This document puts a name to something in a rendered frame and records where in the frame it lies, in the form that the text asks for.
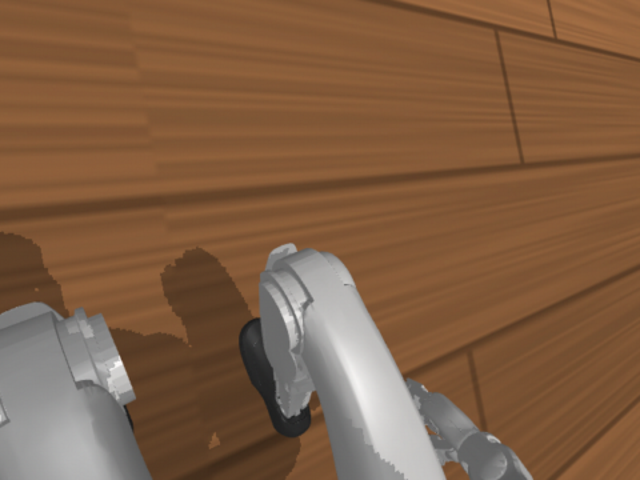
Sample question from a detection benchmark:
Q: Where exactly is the right robot foot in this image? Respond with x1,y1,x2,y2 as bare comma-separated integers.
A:
239,318,311,437

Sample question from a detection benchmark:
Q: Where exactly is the right robot hand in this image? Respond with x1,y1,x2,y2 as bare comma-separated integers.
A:
405,378,481,466

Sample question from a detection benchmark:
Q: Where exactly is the right robot arm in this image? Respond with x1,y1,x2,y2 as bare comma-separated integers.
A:
457,432,533,480

